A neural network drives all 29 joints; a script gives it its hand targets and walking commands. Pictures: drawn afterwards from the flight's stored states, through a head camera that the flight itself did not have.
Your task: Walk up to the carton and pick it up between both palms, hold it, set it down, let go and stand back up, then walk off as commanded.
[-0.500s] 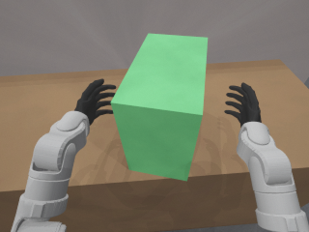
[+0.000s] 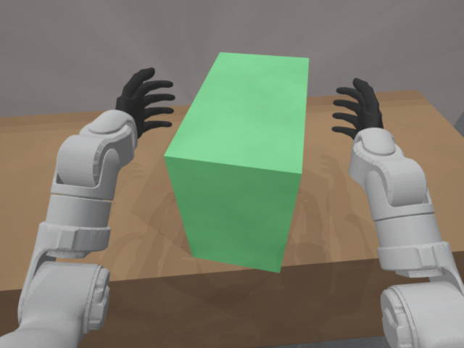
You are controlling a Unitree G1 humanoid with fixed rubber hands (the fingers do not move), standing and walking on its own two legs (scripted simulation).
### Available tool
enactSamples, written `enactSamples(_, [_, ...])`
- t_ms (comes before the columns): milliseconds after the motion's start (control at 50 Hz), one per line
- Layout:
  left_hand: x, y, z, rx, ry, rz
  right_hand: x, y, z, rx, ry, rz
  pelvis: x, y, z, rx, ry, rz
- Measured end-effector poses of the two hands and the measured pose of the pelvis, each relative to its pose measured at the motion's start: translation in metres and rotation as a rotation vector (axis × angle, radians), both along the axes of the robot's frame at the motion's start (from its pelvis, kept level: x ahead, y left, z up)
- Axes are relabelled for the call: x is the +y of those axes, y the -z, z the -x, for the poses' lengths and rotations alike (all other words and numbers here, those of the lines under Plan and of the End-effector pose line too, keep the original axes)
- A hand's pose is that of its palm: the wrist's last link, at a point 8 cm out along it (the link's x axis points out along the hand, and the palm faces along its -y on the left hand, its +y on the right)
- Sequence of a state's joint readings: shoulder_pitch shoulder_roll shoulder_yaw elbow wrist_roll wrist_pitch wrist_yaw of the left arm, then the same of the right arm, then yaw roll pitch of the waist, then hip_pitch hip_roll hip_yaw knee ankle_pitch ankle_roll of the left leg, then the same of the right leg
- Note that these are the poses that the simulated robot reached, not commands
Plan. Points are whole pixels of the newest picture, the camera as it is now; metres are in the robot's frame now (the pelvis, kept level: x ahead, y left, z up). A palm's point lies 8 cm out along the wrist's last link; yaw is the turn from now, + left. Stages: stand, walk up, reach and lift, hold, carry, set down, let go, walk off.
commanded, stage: reach and lift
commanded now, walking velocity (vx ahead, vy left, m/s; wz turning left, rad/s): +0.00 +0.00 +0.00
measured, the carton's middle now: (249, 160) +0.47 +0.00 +0.08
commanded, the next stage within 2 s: none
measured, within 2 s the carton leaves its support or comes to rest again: neither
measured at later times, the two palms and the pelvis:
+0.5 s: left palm (134, 134) +0.42 +0.19 +0.18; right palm (365, 147) +0.41 -0.18 +0.16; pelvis +0.00 +0.00 +0.00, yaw +0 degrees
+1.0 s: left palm (157, 145) +0.43 +0.17 +0.15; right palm (349, 173) +0.40 -0.17 +0.11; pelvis +0.01 +0.00 +0.00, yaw +0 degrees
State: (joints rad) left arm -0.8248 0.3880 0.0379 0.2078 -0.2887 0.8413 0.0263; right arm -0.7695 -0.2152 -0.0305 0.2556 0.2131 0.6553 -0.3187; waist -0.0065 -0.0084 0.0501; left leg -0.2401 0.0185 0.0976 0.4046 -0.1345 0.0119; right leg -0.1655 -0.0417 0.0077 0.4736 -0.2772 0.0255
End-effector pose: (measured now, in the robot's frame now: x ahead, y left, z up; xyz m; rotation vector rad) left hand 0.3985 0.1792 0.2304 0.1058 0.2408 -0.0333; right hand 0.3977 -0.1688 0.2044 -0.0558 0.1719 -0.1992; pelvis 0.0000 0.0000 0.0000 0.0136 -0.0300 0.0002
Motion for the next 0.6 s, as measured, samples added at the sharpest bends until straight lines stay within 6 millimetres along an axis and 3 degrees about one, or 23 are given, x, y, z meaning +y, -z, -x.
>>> enactSamples(320, [0.006, 0.014, -0.018, 0.006, -0.031, 0.028, -0.009, 0.017, -0.009, 0.047, 0.031, -0.008, 0.000, 0.000, -0.001, 0.001, 0.000, 0.000])
enactSamples(480, [0.016, 0.048, -0.023, 0.074, -0.059, 0.030, -0.014, 0.039, -0.010, 0.092, 0.053, -0.013, 0.000, 0.000, -0.001, 0.002, 0.000, 0.000])
enactSamples(600, [0.008, 0.046, -0.029, 0.012, -0.037, 0.030, -0.014, 0.048, -0.012, 0.074, 0.051, -0.026, 0.000, 0.000, -0.003, 0.006, 0.000, 0.000])
